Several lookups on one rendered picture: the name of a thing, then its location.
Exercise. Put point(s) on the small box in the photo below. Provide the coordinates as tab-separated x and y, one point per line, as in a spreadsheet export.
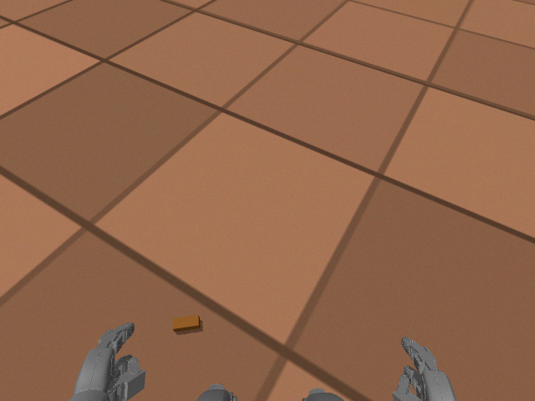
186	323

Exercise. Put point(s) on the left robot hand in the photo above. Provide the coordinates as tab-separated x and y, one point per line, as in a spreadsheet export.
121	379

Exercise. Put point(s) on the right robot hand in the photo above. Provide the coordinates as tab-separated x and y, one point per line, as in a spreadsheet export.
431	385

